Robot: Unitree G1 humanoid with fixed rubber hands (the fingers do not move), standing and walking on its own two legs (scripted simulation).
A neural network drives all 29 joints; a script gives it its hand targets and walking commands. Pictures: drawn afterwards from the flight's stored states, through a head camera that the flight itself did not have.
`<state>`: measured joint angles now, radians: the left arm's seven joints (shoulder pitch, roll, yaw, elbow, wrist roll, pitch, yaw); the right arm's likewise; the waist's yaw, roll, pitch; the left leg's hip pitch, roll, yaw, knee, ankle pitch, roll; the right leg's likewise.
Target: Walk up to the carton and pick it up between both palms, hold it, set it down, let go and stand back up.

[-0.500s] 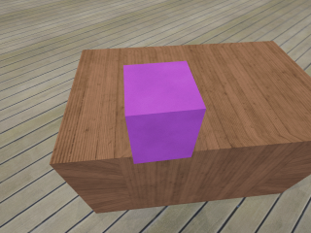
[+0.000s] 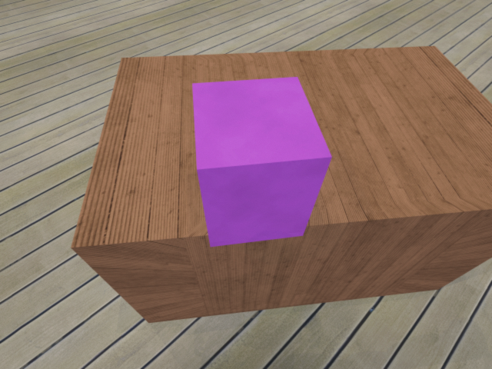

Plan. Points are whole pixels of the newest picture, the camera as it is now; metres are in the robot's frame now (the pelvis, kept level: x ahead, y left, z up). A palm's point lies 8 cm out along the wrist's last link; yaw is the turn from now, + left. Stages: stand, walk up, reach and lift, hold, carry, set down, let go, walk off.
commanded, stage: reach and lift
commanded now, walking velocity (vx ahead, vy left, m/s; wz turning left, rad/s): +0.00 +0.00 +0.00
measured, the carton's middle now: (252, 165) +0.47 -0.02 +0.02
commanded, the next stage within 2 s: none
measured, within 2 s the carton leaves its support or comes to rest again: neither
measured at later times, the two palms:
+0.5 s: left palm out of the picture +0.13 +0.24 -0.09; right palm out of the picture +0.11 -0.22 -0.09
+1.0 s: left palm (104, 359) +0.15 +0.22 -0.05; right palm (384, 363) +0.13 -0.21 -0.06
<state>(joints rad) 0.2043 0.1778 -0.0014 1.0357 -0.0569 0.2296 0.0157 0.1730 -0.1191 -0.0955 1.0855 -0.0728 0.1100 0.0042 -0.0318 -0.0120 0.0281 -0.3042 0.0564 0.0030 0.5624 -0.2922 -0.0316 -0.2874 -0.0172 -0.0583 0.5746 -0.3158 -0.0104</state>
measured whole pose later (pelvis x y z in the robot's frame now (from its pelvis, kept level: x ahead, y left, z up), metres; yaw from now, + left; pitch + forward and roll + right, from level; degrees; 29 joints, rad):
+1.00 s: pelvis -0.01 +0.00 +0.01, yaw -3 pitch -1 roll +0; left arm 0.24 0.17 0.05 0.29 -0.05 0.31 0.02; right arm 0.30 -0.14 0.00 0.37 0.07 0.09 0.03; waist 0.03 -0.01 0.07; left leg -0.16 0.07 0.05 0.35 -0.18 -0.05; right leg -0.17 0.00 -0.02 0.39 -0.20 -0.01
